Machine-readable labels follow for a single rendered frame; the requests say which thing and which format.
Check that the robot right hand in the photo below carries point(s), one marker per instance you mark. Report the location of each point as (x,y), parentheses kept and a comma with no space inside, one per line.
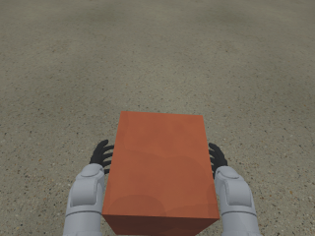
(217,158)

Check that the carton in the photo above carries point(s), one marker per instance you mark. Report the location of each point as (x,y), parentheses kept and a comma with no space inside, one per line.
(160,181)

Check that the right robot forearm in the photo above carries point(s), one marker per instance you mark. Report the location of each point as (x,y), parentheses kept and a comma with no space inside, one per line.
(237,208)

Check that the robot left hand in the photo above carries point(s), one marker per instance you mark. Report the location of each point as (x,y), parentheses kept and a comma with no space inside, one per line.
(99,156)

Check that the left robot forearm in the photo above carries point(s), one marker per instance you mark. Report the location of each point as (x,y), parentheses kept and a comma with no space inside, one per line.
(84,206)

